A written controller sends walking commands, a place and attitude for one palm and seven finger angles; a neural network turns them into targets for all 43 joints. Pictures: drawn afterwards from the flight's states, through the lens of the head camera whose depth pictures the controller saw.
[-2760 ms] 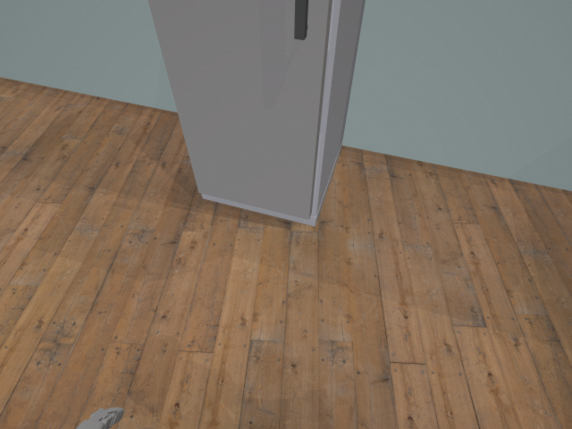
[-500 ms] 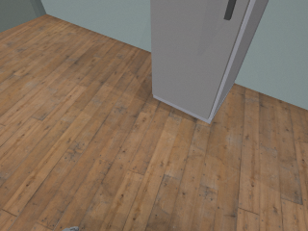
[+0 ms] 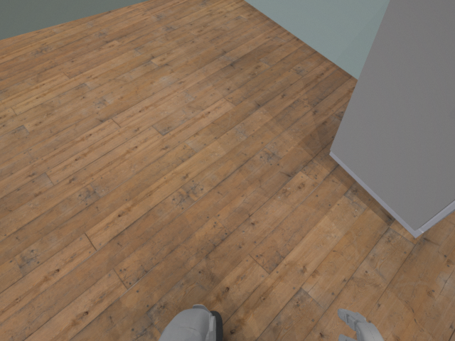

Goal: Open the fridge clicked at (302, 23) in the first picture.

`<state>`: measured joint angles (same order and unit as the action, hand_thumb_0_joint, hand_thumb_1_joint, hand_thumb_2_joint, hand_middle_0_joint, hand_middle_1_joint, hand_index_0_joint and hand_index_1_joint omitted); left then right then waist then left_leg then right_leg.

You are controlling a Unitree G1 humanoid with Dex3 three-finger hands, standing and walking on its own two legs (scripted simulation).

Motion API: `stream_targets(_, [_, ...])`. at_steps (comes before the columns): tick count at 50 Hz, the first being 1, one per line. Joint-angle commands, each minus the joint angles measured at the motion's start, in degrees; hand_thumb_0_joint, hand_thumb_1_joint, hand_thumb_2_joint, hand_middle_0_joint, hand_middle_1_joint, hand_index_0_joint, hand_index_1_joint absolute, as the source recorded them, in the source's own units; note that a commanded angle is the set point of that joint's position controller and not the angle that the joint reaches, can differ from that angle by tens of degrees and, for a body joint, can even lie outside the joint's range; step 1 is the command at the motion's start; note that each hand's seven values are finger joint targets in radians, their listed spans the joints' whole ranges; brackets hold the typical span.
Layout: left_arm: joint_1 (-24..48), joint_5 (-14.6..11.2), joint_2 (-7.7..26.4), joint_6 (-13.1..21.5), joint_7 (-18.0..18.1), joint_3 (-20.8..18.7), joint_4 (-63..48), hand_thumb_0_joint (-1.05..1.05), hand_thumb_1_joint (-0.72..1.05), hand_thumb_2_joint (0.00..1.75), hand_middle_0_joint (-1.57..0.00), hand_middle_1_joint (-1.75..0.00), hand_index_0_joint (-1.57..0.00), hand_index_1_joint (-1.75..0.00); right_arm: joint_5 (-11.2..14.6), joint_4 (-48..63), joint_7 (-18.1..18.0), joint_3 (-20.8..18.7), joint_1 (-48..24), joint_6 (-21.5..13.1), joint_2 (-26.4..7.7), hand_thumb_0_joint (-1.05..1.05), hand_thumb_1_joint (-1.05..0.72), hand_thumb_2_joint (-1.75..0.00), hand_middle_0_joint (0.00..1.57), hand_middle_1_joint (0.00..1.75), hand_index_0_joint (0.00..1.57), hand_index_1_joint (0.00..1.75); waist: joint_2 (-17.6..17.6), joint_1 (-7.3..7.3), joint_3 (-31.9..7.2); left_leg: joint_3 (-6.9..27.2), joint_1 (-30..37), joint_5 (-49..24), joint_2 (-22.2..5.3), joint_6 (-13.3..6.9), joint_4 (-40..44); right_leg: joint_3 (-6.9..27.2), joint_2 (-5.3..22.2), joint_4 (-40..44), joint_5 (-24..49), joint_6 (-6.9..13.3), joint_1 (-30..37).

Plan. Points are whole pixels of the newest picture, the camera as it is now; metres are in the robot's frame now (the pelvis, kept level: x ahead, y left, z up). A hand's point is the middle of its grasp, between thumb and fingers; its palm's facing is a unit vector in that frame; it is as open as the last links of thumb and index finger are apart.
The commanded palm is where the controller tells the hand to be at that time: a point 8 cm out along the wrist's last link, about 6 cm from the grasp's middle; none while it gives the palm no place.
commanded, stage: walk to a spot facing it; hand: right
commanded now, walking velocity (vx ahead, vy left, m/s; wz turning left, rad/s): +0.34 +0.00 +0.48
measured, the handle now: out of the picture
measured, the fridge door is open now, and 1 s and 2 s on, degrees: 0 0 0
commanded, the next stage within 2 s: turn to face it in 0.74 s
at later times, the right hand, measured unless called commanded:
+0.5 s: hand (355, 291) +0.26 -0.23 -0.17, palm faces -0.14 +0.97 -0.19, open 7.3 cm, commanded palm none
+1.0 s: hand (277, 175) +0.55 -0.06 -0.16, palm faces -0.46 +0.86 -0.21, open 7.4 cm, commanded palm none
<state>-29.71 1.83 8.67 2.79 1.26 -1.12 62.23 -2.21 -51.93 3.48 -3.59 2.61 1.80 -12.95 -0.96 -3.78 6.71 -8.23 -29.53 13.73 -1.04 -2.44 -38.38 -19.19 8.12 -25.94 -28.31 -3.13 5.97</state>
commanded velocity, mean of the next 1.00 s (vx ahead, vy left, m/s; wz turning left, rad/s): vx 0.18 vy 0.00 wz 0.30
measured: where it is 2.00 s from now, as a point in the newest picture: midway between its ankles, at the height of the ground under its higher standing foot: (229, 288)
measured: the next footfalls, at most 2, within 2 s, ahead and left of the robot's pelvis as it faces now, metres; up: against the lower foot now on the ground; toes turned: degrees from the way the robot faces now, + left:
left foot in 0.02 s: +0.17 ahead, +0.11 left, +0.00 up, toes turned +8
right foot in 0.40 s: +0.28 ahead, -0.13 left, +0.00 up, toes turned +1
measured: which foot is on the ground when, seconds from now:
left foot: up 0.00-0.00, down 0.02-0.40, up 0.42-0.86, down 0.88-1.00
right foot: down 0.00-0.02, up 0.04-0.38, down 0.40-0.86, up 0.88-1.00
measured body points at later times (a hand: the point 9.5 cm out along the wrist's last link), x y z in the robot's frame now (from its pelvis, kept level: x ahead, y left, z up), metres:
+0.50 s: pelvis +0.20 -0.03 +0.01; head +0.20 -0.06 +0.46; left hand +0.25 +0.21 -0.11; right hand +0.27 -0.28 -0.15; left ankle +0.13 +0.09 -0.66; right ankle +0.24 -0.13 -0.72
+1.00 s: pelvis +0.35 +0.05 -0.01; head +0.39 +0.07 +0.44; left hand +0.22 +0.24 -0.16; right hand +0.57 -0.10 -0.15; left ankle +0.38 +0.15 -0.72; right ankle +0.33 -0.11 -0.64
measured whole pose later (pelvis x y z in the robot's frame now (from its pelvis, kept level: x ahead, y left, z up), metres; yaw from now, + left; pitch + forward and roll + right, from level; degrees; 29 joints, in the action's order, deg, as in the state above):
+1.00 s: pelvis +0.35 +0.05 -0.01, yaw +27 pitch -1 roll +1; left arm -18.1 0.9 9.8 -1.1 1.7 -2.7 60.0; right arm -1.3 -54.3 -1.0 -2.8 5.4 -1.1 -10.4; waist 1.3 -2.8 6.9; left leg -9.1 -22.5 13.9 0.3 -3.8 -37.1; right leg -3.7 7.8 -71.6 -28.6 -2.6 -23.1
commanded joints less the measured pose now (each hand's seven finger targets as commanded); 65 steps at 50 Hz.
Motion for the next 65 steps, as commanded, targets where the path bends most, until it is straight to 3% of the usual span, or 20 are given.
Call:
stream_targets(1, [0.95, -2.47, 7.77, 1.47, -0.4, -1.74, -7.27, 0.0, 0.9, 0.9, -0.2, -0.3, -0.2, -0.3, 0.72, -1.97, -1.82, -3.95, 23.94, -4.05, -15.72, 0.0, -0.9, -0.9, 0.2, 0.3, 0.2, 0.3, -5.45, 12.94, -23.22, 29.99, 53.24, -10.58, -19.22, -12.8, 10.13, 4.21, -0.32, -48.98, 0.31, -0.24, -38.16])
stream_targets(2, [7.31, -2.19, 7.59, 1.65, 0.3, -1.94, -10.13, 0.0, 0.9, 0.9, -0.2, -0.3, -0.2, -0.3, 2.3, -2.28, -2.59, -4.4, 24.95, -3.53, -18.03, 0.0, -0.9, -0.9, 0.2, 0.3, 0.2, 0.3, -4.05, 13.23, -21.85, 41.4, 49.97, -19.78, -25.84, -16.42, 16.07, 13.12, -1.72, -59.64, -6.45, 0.8, -45.65])
stream_targets(8, [4.31, -0.07, 5.2, -1.5, -0.69, -2.38, -7.33, 0.0, 0.9, 0.9, -0.2, -0.3, -0.2, -0.3, 0.6, 1.23, -3.89, -1.84, 6.88, -4.33, -8.05, 0.0, -0.9, -0.9, 0.2, 0.3, 0.2, 0.3, -0.65, 1.15, -7.85, 19.14, 9.4, 2.51, -13.19, -9.39, 24.69, 16.31, 3.61, -40.85, 7.4, -0.03, -33.07])
stream_targets(18, [10.3, -0.44, 6.57, 0.62, -1.48, -3.13, -10.66, 0.0, 0.9, 0.9, -0.2, -0.3, -0.2, -0.3, 0.82, 0.71, -2.88, -2.37, 9.43, -3.72, -8.04, 0.0, -0.9, -0.9, 0.2, 0.3, 0.2, 0.3, -3.49, 1.06, -5.19, 20.03, 2.58, 14.27, -7.15, -5.8, 18.51, 11.6, -3.38, -6.52, 14.01, -0.21, -14.51])
stream_targets(19, [6.48, -0.36, 8.93, 1.04, -0.77, -3.67, -9.47, 0.0, 0.9, 0.9, -0.2, -0.3, -0.2, -0.3, 0.95, 1.38, -2.73, -1.94, 9.75, -3.53, -5.78, 0.0, -0.9, -0.9, 0.2, 0.3, 0.2, 0.3, 2.81, -0.69, -6.47, 18.08, -1.6, 12.76, -3.85, -3.76, 10.25, 14.99, -0.65, -0.6, 9.44, 0.38, -6.0])
stream_targets(20, [1.04, 0.6, 14.83, 1.37, -0.41, -4.93, -8.34, 0.0, 0.9, 0.9, -0.2, -0.3, -0.2, -0.3, 1.39, 2.57, -2.15, -1.3, 10.2, -3.44, -1.76, 0.0, -0.9, -0.9, 0.2, 0.3, 0.2, 0.3, 17.5, -2.91, -7.76, 10.49, -11.22, 15.64, 3.44, -0.41, -8.23, 33.67, 13.21, 8.83, -3.39, 4.71, 0.75])
stream_targets(21, [-1.27, 0.7, 17.01, 1.16, -0.38, -4.99, -8.31, 0.0, 0.9, 0.9, -0.2, -0.3, -0.2, -0.3, 1.02, 4.55, -2.05, -1.41, 7.26, -4.0, -1.94, 0.0, -0.9, -0.9, 0.2, 0.3, 0.2, 0.3, 18.83, -3.61, -6.58, 7.81, -15.81, 19.3, 2.67, 0.76, -21.56, 45.66, 23.43, 16.42, -10.52, 9.62, -1.95])
stream_targets(24, [9.15, -0.02, 10.59, 1.77, -0.14, -3.29, -10.18, 0.0, 0.9, 0.9, -0.2, -0.3, -0.2, -0.3, 0.16, 2.37, -0.96, -2.63, 7.69, -3.38, -3.3, 0.0, -0.9, -0.9, 0.2, 0.3, 0.2, 0.3, 6.21, 1.47, -0.54, 9.62, -15.41, 5.73, -4.13, 1.75, -33.05, 32.29, 18.53, 18.18, -5.07, 7.66, -13.13])
stream_targets(27, [10.42, -0.45, 7.84, 2.66, 0.28, -2.67, -9.08, 0.0, 0.9, 0.9, -0.2, -0.3, -0.2, -0.3, 0.15, 0.26, -0.81, -2.39, 12.36, -2.06, -0.7, 0.0, -0.9, -0.9, 0.2, 0.3, 0.2, 0.3, 7.01, 3.98, -3.12, 8.02, -11.6, -1.65, -5.16, 3.24, -32.72, 16.14, 13.09, 14.85, 16.51, 5.31, -12.32])
stream_targets(37, [5.44, -0.13, 9.26, 0.69, 0.37, -3.64, -5.37, 0.0, 0.9, 0.9, -0.2, -0.3, -0.2, -0.3, 0.51, 2.4, -0.78, -1.31, 2.81, -1.19, 1.31, 0.0, -0.9, -0.9, 0.2, 0.3, 0.2, 0.3, 12.45, 0.78, -1.64, -1.37, -5.56, -2.26, -1.52, 3.43, -6.2, 0.59, 11.73, 5.49, 50.36, 7.19, -5.19])
stream_targets(41, [8.56, -0.81, 12.25, -0.01, 0.21, -4.85, -6.67, 0.0, 0.9, 0.9, -0.2, -0.3, -0.2, -0.3, 0.13, -0.1, -1.23, -2.05, 12.7, -2.66, -2.3, 0.0, -0.9, -0.9, 0.2, 0.3, 0.2, 0.3, 11.28, 6.96, -9.68, -3.71, 13.97, -4.79, 3.21, 0.24, 5.07, -1.27, 11.58, -14.87, 60.71, 4.77, -5.68])
stream_targets(42, [8.47, -1.32, 11.45, -0.18, -0.38, -4.48, -7.42, 0.0, 0.9, 0.9, -0.2, -0.3, -0.2, -0.3, -0.04, -1.86, -1.81, -2.82, 19.27, -3.46, -6.12, 0.0, -0.9, -0.9, 0.2, 0.3, 0.2, 0.3, 5.44, 10.26, -14.22, -0.67, 29.01, -16.35, 0.58, -0.94, 8.66, -0.44, 10.22, -26.99, 51.8, 2.69, -15.65])
stream_targets(43, [6.68, -2.25, 6.2, -0.18, -0.52, -3.32, -8.67, 0.0, 0.9, 0.9, -0.2, -0.3, -0.2, -0.3, 0.11, -3.14, -2.89, -3.87, 24.19, -4.31, -11.9, 0.0, -0.9, -0.9, 0.2, 0.3, 0.2, 0.3, -8.39, 11.05, -21.46, 22.35, 46.23, -45.21, -17.6, -7.98, 6.42, 2.56, 1.04, -43.91, 2.13, -0.23, -35.01])
stream_targets(44, [8.96, -2.13, 5.44, -0.31, 0.49, -2.9, -9.26, 0.0, 0.9, 0.9, -0.2, -0.3, -0.2, -0.3, 1.72, -4.13, -3.56, -3.85, 26.48, -3.98, -13.87, 0.0, -0.9, -0.9, 0.2, 0.3, 0.2, 0.3, -7.21, 11.55, -24.37, 26.53, 44.94, -66.02, -24.24, -13.09, 7.75, 11.53, -2.14, -53.52, -10.29, -0.15, -38.12])
stream_targets(46, [7.54, -1.69, 5.49, -1.16, 0.9, -2.38, -8.35, 0.0, 0.9, 0.9, -0.2, -0.3, -0.2, -0.3, 1.36, -1.83, -4.7, -2.79, 17.84, -3.68, -11.04, 0.0, -0.9, -0.9, 0.2, 0.3, 0.2, 0.3, -10.13, 7.57, -21.9, 26.04, 35.01, -45.76, -23.54, -13.04, 13.48, 19.39, -0.72, -55.1, -4.39, 0.23, -37.76])
stream_targets(50, [3.33, -0.9, 2.33, -3.96, 0.38, -1.0, -3.67, 0.0, 0.9, 0.9, -0.2, -0.3, -0.2, -0.3, 0.87, -0.28, -5.58, 0.28, 4.32, -3.78, -3.83, 0.0, -0.9, -0.9, 0.2, 0.3, 0.2, 0.3, -2.35, 0.16, -10.39, 7.7, 10.11, -25.89, -16.6, -7.07, 18.47, 18.15, 0.72, -37.27, 2.97, 0.58, -26.45])
stream_targets(59, [9.22, -0.64, 3.51, -4.25, -1.46, -2.05, -7.1, 0.0, 0.9, 0.9, -0.2, -0.3, -0.2, -0.3, 1.1, 0.49, -5.5, -1.34, 5.75, -1.34, -5.62, 0.0, -0.9, -0.9, 0.2, 0.3, 0.2, 0.3, -5.17, 2.52, -5.32, 1.3, 10.35, -4.36, -17.02, -2.59, 13.32, 11.54, -2.62, -12.79, 11.36, 0.89, -22.63])
stream_targets(60, [7.5, -0.47, 4.97, -4.04, -1.64, -2.53, -7.22, 0.0, 0.9, 0.9, -0.2, -0.3, -0.2, -0.3, 1.37, 0.98, -5.38, -1.47, 5.73, -0.96, -4.92, 0.0, -0.9, -0.9, 0.2, 0.3, 0.2, 0.3, -0.9, 1.46, -5.31, -0.45, 7.75, 0.5, -15.68, -0.49, 8.19, 13.62, -1.54, -6.39, 15.66, 1.62, -19.7])
stream_targets(62, [5.47, 0.35, 13.39, -3.39, -1.43, -4.33, -9.12, 0.0, 0.9, 0.9, -0.2, -0.3, -0.2, -0.3, 1.73, 4.6, -4.79, -0.88, 5.12, -0.31, -0.62, 0.0, -0.9, -0.9, 0.2, 0.3, 0.2, 0.3, 21.52, 0.2, -3.43, -2.31, -2.53, 21.53, -3.8, 5.79, -15.48, 42.12, 16.77, 10.5, 27.68, 12.24, -20.92])
stream_targets(65, [10.13, -0.02, 11.93, -2.51, -0.06, -4.17, -9.67, 0.0, 0.9, 0.9, -0.2, -0.3, -0.2, -0.3, 0.9, 4.06, -4.47, -1.91, 3.67, -0.72, -1.5, 0.0, -0.9, -0.9, 0.2, 0.3, 0.2, 0.3, 10.3, 1.95, -7.02, 7.97, -7.46, 11.9, -4.55, 5.39, -30.8, 39.12, 11.63, 9.94, 25.61, 12.31, -17.97])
